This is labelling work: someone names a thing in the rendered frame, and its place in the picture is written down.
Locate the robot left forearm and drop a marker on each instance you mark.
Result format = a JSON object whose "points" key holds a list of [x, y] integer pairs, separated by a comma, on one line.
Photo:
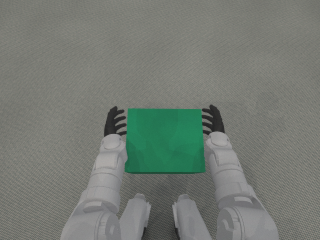
{"points": [[102, 192]]}

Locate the right robot thigh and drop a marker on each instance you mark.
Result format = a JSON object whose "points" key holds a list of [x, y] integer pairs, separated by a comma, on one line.
{"points": [[188, 220]]}

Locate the left robot upper arm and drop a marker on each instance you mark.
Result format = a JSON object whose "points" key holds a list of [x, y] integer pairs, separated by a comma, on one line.
{"points": [[99, 225]]}

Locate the robot right hand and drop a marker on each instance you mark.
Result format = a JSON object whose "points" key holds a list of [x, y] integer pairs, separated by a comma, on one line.
{"points": [[216, 120]]}

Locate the robot left hand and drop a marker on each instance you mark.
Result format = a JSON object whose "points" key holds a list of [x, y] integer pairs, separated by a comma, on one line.
{"points": [[111, 121]]}

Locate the robot thigh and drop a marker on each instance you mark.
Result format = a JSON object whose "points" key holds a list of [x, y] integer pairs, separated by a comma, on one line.
{"points": [[188, 220], [134, 218]]}

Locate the carton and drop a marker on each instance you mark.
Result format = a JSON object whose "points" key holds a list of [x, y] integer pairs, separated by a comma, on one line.
{"points": [[164, 141]]}

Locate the robot right forearm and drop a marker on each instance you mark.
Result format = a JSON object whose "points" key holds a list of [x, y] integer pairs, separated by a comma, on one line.
{"points": [[231, 187]]}

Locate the left robot thigh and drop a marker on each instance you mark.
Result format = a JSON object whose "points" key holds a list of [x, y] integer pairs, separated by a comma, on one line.
{"points": [[134, 218]]}

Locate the right robot upper arm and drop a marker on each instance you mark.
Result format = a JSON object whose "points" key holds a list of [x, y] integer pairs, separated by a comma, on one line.
{"points": [[244, 223]]}

